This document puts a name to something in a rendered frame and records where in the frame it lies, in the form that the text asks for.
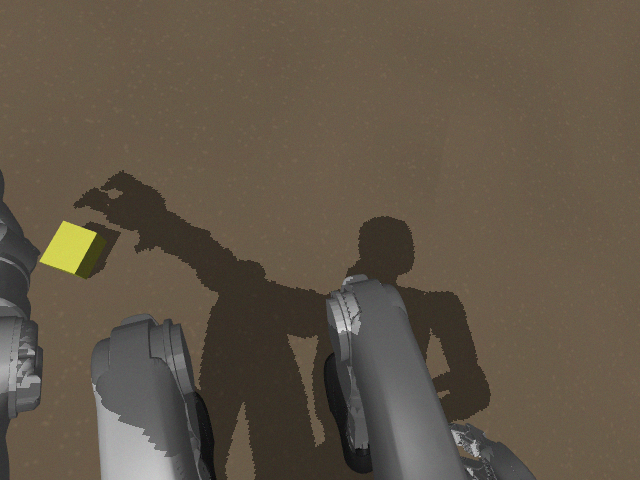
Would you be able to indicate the left robot foot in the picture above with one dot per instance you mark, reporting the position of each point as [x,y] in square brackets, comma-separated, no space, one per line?
[206,436]

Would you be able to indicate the left robot arm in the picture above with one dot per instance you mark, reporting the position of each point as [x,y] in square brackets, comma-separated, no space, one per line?
[21,359]

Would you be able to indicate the left robot hand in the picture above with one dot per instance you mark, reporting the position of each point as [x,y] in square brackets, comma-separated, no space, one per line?
[2,186]

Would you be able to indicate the right robot foot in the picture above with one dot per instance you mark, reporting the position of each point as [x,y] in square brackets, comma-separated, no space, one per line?
[358,460]

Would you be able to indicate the small box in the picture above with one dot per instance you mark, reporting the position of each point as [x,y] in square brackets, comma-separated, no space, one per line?
[74,250]

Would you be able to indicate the right robot hand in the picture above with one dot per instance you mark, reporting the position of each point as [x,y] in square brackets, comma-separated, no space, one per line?
[497,461]

